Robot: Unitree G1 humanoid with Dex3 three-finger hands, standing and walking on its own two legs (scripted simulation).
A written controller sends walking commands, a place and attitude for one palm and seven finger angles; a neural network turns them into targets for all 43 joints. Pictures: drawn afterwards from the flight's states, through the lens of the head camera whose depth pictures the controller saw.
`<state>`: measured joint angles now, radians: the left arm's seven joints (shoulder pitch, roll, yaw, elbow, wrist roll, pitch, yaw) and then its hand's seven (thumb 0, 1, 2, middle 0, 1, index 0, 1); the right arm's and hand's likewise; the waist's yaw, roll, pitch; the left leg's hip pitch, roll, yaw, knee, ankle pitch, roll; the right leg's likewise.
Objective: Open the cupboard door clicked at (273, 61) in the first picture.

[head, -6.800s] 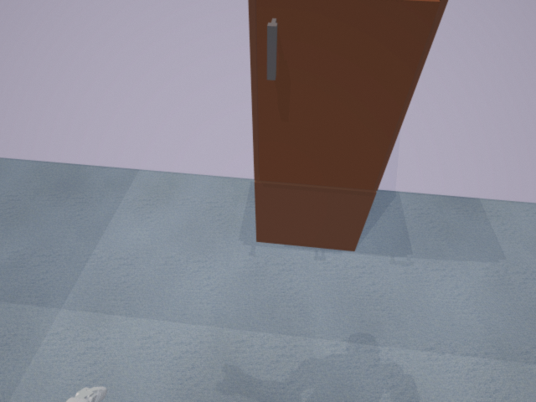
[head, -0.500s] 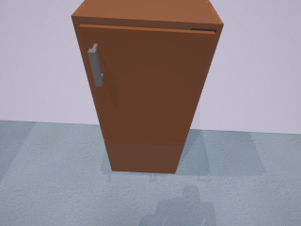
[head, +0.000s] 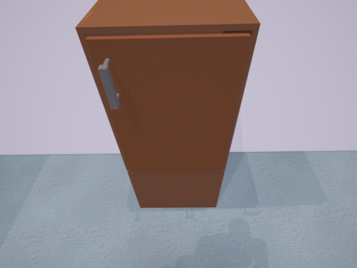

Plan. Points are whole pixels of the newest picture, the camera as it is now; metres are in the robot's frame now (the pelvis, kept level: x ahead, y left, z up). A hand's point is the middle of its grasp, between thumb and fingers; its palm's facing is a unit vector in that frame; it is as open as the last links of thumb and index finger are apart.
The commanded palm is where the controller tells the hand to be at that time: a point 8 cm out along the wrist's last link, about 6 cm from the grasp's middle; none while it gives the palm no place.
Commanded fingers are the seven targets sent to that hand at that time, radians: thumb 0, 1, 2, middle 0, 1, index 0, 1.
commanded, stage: look again from close up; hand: left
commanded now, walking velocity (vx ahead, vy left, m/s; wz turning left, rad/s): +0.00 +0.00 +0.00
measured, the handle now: (111, 84) +0.54 +0.21 +0.14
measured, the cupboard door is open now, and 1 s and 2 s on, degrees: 0 0 0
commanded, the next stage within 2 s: raise the hand with hooked fingers in 0.14 s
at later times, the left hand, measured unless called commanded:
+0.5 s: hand (105, 227) +0.20 +0.17 +0.02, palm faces +0.14 -0.99 -0.04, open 7.7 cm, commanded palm +0.13 +0.23 -0.03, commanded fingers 0.00 0.57 0.76 -0.22 -0.51 -0.22 -0.51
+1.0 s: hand (84, 223) +0.21 +0.21 +0.03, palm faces +0.04 -1.00 -0.05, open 10.6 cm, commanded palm +0.17 +0.26 +0.04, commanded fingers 0.00 -0.01 0.51 -0.27 -0.88 -0.27 -0.88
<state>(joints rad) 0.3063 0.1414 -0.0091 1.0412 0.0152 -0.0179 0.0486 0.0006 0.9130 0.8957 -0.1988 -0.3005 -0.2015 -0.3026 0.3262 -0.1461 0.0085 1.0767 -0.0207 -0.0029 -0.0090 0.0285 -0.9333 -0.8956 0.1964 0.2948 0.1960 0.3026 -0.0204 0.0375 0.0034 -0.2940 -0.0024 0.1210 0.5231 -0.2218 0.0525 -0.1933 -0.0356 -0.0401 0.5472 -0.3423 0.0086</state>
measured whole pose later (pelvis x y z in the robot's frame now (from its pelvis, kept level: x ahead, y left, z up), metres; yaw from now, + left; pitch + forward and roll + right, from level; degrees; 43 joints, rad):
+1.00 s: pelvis -0.01 -0.04 -0.04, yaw +2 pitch +7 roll -1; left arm 0.28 0.33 0.34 0.13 -0.39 -0.26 -0.42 0.01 0.22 0.60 -0.25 -0.74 -0.25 -0.75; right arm 0.28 -0.23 0.03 0.62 0.05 -0.22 -0.08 0.01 -0.90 -0.90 0.20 0.30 0.20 0.30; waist -0.01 0.04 -0.08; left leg -0.66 0.07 0.03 0.87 -0.34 0.00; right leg -0.52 0.02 -0.11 0.86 -0.47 -0.05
